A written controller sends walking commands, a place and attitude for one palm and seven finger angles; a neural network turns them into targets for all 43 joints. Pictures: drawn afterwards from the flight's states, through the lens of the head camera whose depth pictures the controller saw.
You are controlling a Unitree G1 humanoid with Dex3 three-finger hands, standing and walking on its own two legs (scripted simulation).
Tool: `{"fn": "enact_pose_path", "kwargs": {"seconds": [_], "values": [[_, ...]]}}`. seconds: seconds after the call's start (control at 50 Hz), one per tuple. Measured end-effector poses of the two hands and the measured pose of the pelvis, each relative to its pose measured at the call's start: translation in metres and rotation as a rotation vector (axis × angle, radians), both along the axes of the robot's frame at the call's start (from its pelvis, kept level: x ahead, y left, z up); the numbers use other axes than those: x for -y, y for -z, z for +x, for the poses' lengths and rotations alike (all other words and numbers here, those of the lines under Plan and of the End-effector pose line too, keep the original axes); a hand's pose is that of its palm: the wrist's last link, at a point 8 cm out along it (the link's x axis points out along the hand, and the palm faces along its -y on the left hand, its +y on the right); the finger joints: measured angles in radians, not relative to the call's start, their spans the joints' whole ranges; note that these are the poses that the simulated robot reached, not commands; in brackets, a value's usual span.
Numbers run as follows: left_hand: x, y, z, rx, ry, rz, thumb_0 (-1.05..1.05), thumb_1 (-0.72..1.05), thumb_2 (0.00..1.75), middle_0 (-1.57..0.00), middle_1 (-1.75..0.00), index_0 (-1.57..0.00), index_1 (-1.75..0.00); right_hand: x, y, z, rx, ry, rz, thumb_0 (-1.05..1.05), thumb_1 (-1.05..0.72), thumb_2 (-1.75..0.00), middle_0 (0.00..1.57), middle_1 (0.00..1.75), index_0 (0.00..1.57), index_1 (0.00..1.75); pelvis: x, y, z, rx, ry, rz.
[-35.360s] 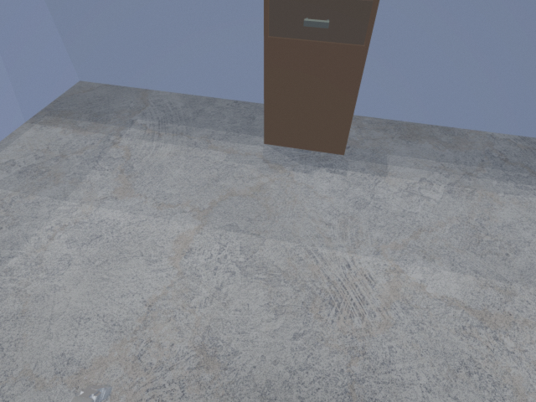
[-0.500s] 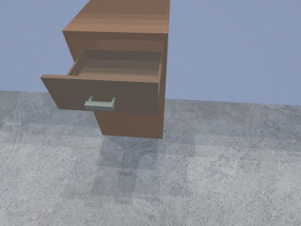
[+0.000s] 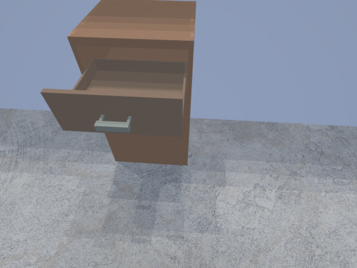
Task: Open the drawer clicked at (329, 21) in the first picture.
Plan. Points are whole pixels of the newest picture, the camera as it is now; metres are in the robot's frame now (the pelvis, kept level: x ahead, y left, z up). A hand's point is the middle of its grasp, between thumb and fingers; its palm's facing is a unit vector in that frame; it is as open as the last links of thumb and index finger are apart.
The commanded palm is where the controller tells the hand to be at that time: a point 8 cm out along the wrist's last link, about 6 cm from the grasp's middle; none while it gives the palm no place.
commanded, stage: look to check the result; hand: left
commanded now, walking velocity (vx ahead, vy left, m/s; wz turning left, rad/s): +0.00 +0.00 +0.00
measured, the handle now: (114, 122) +0.55 +0.25 -0.04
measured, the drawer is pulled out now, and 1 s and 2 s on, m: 0.30 0.30 0.30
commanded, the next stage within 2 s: stand and wait in 0.46 s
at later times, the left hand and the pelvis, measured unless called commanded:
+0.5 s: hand out of the picture +0.02 +0.18 -0.17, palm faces +0.02 -0.97 -0.23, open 7.4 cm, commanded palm none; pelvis +0.01 -0.01 +0.00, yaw +0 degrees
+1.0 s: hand out of the picture +0.06 +0.19 -0.16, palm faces +0.01 -0.96 -0.27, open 7.4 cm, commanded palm none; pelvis +0.02 -0.01 +0.00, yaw +0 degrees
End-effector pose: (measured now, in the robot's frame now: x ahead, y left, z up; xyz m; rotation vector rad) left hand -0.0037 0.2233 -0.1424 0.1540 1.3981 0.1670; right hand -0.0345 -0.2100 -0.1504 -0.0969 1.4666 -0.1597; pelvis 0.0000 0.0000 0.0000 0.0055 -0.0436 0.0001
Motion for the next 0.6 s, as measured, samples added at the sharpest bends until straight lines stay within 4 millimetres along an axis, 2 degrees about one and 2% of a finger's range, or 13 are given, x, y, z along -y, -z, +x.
{"fn": "enact_pose_path", "kwargs": {"seconds": [0.28, 0.6], "values": [[-0.001, -0.002, 0.002, -0.011, 0.001, 0.013, 0.01, 0.91, 0.90, -0.20, -0.30, -0.20, -0.30, 0.009, 0.000, 0.016, 0.021, -0.011, -0.007, 0.00, -0.91, -0.90, 0.20, 0.30, 0.20, 0.29, 0.003, -0.001, 0.003, -0.002, 0.002, 0.000], [-0.006, -0.006, 0.030, 0.029, 0.016, 0.031, 0.01, 0.91, 0.90, -0.20, -0.30, -0.20, -0.30, 0.025, -0.003, 0.037, 0.039, -0.024, -0.032, 0.00, -0.91, -0.90, 0.20, 0.30, 0.20, 0.29, 0.008, -0.002, 0.012, -0.007, 0.000, 0.000]]}}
